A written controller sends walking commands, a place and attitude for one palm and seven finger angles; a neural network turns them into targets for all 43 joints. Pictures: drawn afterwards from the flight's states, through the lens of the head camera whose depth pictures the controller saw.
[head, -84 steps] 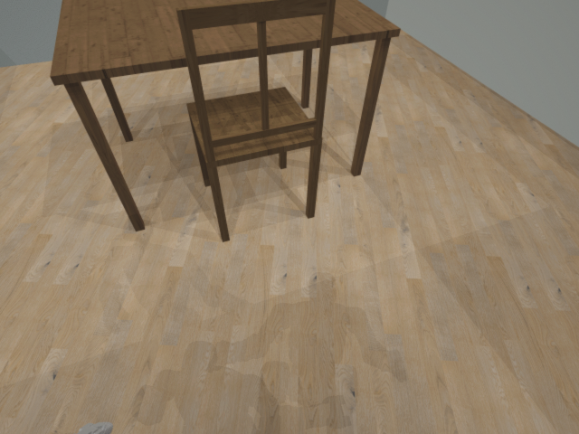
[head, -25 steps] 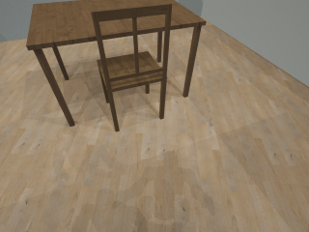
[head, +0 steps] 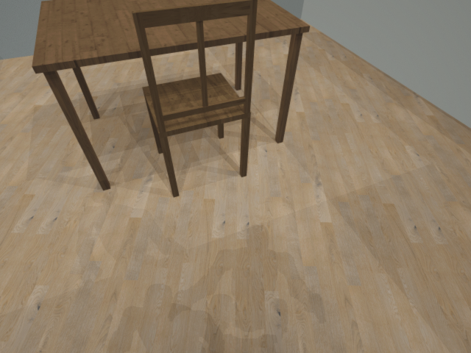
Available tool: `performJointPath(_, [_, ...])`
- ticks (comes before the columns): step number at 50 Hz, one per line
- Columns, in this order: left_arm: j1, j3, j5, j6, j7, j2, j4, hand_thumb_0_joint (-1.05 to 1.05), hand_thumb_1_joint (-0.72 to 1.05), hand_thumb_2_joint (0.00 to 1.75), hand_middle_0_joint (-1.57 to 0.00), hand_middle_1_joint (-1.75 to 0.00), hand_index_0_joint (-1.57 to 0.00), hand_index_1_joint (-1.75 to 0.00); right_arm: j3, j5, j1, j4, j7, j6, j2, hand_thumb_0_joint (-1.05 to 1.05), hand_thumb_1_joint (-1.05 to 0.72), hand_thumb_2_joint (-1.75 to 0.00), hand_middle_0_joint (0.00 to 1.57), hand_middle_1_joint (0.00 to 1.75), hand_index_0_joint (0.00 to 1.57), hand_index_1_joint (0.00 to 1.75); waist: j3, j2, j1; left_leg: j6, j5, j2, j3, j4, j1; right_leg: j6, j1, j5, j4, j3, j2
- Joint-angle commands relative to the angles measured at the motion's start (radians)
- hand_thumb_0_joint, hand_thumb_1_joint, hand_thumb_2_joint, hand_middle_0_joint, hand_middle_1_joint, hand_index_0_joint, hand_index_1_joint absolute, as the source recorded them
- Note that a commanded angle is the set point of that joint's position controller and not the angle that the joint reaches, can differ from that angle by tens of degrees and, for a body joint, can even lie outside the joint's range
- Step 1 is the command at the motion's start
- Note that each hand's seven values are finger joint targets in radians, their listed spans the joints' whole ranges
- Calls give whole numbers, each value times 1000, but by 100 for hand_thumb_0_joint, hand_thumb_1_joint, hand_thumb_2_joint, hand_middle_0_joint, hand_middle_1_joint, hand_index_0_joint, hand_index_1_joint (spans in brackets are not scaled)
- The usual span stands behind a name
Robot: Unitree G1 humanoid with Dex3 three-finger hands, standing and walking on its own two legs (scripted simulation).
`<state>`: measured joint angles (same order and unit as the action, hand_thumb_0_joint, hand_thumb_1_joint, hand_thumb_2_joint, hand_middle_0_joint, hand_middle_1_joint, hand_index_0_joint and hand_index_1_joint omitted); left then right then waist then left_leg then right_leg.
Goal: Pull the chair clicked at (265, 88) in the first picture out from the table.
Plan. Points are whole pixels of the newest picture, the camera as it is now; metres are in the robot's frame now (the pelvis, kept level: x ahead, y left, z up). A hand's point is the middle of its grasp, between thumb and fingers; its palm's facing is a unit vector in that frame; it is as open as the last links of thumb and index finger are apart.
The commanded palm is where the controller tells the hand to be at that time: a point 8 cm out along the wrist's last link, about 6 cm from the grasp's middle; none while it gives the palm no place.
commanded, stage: walk to a spot facing it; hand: left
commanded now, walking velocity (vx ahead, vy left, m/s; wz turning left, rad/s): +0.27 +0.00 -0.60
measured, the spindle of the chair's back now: (202, 67) +1.11 +0.21 -0.06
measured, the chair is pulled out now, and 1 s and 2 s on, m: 0.00 0.00 0.00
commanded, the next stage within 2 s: turn to face it in 1.92 s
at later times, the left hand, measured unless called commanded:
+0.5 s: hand out of the picture +0.06 +0.17 -0.16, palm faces -0.14 -0.98 -0.16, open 7.3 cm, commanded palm none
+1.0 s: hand (220, 204) +0.52 +0.08 -0.15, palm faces -0.56 -0.80 -0.20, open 7.4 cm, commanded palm none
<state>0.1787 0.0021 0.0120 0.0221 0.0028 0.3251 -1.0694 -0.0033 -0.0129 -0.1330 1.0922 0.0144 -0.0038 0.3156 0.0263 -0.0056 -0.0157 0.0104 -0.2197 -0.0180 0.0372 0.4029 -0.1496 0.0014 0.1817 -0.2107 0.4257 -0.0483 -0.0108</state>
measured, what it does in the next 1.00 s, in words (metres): walks ahead, turning right: left foot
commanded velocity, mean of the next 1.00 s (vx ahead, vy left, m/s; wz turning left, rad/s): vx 0.31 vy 0.00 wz -0.59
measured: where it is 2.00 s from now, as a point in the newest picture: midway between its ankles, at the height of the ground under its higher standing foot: (302, 285)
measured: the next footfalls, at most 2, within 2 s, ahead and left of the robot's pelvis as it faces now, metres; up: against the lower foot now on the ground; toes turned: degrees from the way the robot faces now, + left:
left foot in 0.62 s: +0.30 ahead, +0.10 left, +0.00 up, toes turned -14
right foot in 1.16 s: +0.39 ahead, -0.25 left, +0.00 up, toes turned -47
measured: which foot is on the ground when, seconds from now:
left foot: down 0.00-0.22, up 0.24-0.60, down 0.62-1.00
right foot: down 0.00-0.62, up 0.64-1.00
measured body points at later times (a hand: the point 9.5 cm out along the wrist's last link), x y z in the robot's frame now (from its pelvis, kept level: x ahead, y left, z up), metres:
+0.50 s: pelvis +0.10 -0.01 +0.00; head +0.12 -0.01 +0.45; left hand +0.07 +0.22 -0.15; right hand +0.15 -0.27 -0.14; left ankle +0.19 +0.11 -0.69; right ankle +0.01 -0.11 -0.74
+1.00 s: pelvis +0.29 -0.01 +0.00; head +0.32 -0.02 +0.45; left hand +0.54 +0.12 -0.14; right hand +0.10 -0.19 -0.14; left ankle +0.26 +0.11 -0.74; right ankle +0.30 -0.20 -0.68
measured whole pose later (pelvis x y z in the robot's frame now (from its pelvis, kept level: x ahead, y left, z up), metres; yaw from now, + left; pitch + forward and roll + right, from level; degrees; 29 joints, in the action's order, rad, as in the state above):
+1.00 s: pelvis +0.29 -0.01 +0.00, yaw -35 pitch +0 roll +0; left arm 0.10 0.10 0.04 0.04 -0.06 0.26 -0.90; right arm -0.05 -0.03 -0.42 1.04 0.02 -0.08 0.20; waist 0.05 -0.03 0.03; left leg 0.01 -0.34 -0.09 0.34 0.36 -0.01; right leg 0.01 0.64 -0.13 0.92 0.07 0.11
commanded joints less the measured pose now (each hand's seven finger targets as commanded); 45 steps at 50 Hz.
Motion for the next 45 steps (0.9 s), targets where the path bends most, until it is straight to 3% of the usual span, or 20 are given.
performJointPath(1, [36, 31, 9, 6, -4, 108, 91, 0, 90, 90, -20, -30, -20, -30, -37, -4, -49, -84, 4, 6, 134, 0, -90, -90, 20, 30, 20, 30, -11, 23, 17, -39, -212, -144, -77, -47, 10, -30, 140, -158, -14, -112, 61])
performJointPath(3, [49, 43, 14, 10, -16, 98, 125, 0, 90, 90, -20, -30, -20, -30, -55, -9, -53, -111, 0, 8, 158, 0, -90, -90, 20, 30, 20, 30, 60, 72, 15, -69, -430, -184, -134, -103, -34, -30, 230, -315, 48, -93, 12])
performJointPath(6, [93, 57, 14, 1, -32, 45, 151, 0, 90, 90, -20, -30, -20, -30, -78, -4, -53, -142, -3, -9, 189, 0, -90, -90, 20, 30, 20, 30, 41, 162, -2, -153, -470, -336, -226, -177, -87, -14, 205, -229, 343, 51, -16])
performJointPath(8, [127, 63, 16, -10, -40, 11, 156, 0, 90, 90, -20, -30, -20, -30, -80, -9, -41, -153, -4, -17, 161, 0, -90, -90, 20, 30, 20, 30, 65, 129, -19, -143, -367, -324, -130, -97, -138, -11, 140, -246, 296, 83, 18])
performJointPath(9, [204, 65, 17, -19, -40, -5, 135, 0, 90, 90, -20, -30, -20, -30, -77, -10, -24, -156, -5, -16, 148, 0, -90, -90, 20, 30, 20, 30, 53, 92, -59, -107, -319, -277, -53, 40, -174, -17, 47, -193, 180, 102, 4])
performJointPath(10, [289, 75, 21, -34, -33, 34, 109, 0, 90, 90, -20, -30, -20, -30, -68, -6, -23, -167, -9, -14, 97, 0, -90, -90, 20, 30, 20, 30, 53, -77, -88, -41, -317, -175, 51, 306, -299, -57, -75, -228, -11, -59, 62])
performJointPath(11, [373, 101, 24, -50, -12, 162, 93, 0, 90, 90, -20, -30, -20, -30, -47, 3, 11, -221, -18, -15, 8, 0, -90, -90, 20, 30, 20, 30, 67, -416, -112, 29, -438, -22, 153, 660, -614, -178, -188, -278, -236, -560, 341])
performJointPath(12, [422, 95, 3, -54, 7, 149, 98, 0, 90, 90, -20, -30, -20, -30, -52, -6, 103, -260, -16, -25, 58, 0, -90, -90, 20, 30, 20, 30, 90, -231, -132, 13, -364, -59, -12, 732, -634, -239, -121, -264, -286, -664, 378])
performJointPath(15, [284, 76, 10, -72, 8, 69, 118, 0, 90, 90, -20, -30, -20, -30, -61, -10, 64, -235, -23, -37, 31, 0, -90, -90, 20, 30, 20, 30, 94, -57, -34, 25, -161, -110, -43, 729, -588, -240, -66, -108, -225, -461, 299])
performJointPath(18, [281, 78, 11, -83, 4, 50, 114, 0, 90, 90, -20, -30, -20, -30, -64, -7, 31, -224, -29, -29, -14, 0, -90, -90, 20, 30, 20, 30, 52, -75, -12, 42, -74, -95, -2, 647, -503, -210, -31, 44, -211, -318, 232])
performJointPath(26, [291, 96, 20, -75, 8, 52, 90, 0, 90, 90, -20, -30, -20, -30, -64, 5, 106, -287, -35, -51, -55, 0, -90, -90, 20, 30, 20, 30, 22, -150, -38, 34, -69, -37, 35, 331, -349, -172, -50, 137, -138, -284, 192])
performJointPath(28, [246, 103, 15, -71, 7, 52, 102, 0, 90, 90, -20, -30, -20, -30, -68, 5, 25, -267, -25, -60, -38, 0, -90, -90, 20, 30, 20, 30, 4, -147, 3, 26, -28, -12, 45, 184, -154, -146, 24, 152, -60, -266, 156])
performJointPath(29, [228, 105, 11, -71, 6, 37, 107, 0, 90, 90, -20, -30, -20, -30, -74, 4, -92, -228, -10, -67, -8, 0, -90, -90, 20, 30, 20, 30, -38, -91, 55, 12, -6, -18, 33, 77, 51, -118, 109, 203, 74, -235, 103])
performJointPath(30, [232, 106, 2, -69, -3, -6, 120, 0, 90, 90, -20, -30, -20, -30, -96, -5, -260, -183, 8, -74, 84, 0, -90, -90, 20, 30, 20, 30, -148, 70, 119, -26, -72, -174, -127, 31, 316, -81, 252, 102, 320, -152, 23])
performJointPath(31, [250, 97, -5, -68, -17, -66, 145, 0, 90, 90, -20, -30, -20, -30, -118, -13, -383, -160, 10, -72, 195, 0, -90, -90, 20, 30, 20, 30, -225, 349, 133, -122, -154, -476, -493, -79, 417, -20, 444, -373, 658, 5, -73])
performJointPath(32, [212, 101, 3, -72, -19, -46, 165, 0, 90, 90, -20, -30, -20, -30, -107, -11, -347, -177, 6, -61, 172, 0, -90, -90, 20, 30, 20, 30, -152, 236, 121, -188, -335, -536, -577, -169, 274, -31, 497, -380, 799, -9, -24])
performJointPath(34, [112, 105, 17, -58, -32, -54, 169, 0, 90, 90, -20, -30, -20, -30, -82, -13, -201, -196, 4, -66, 53, 0, -90, -90, 20, 30, 20, 30, 60, 183, 66, -150, -458, -444, -419, -249, -2, -29, 539, -217, 916, 8, 66])
performJointPath(36, [151, 103, 23, -37, -51, -69, 149, 0, 90, 90, -20, -30, -20, -30, -61, -9, -130, -194, 8, -79, -20, 0, -90, -90, 20, 30, 20, 30, 84, 171, -1, -107, -262, -367, -198, -235, -85, -17, 482, -99, 870, 27, 113])
performJointPath(39, [136, 96, 25, -12, -58, -90, 162, 0, 90, 90, -20, -30, -20, -30, -60, -7, -178, -166, 11, -98, -27, 0, -90, -90, 20, 30, 20, 30, 46, 135, -12, -112, -20, -331, -13, -223, -42, 6, 485, -9, 809, 44, 126])
performJointPath(45, [-51, 80, 28, -2, -66, -94, 230, 0, 90, 90, -20, -30, -20, -30, -62, -6, -284, -128, 7, -100, -10, 0, -90, -90, 20, 30, 20, 30, 85, 88, 28, -131, 185, -337, 109, -214, 98, 25, 585, 95, 591, 89, 143])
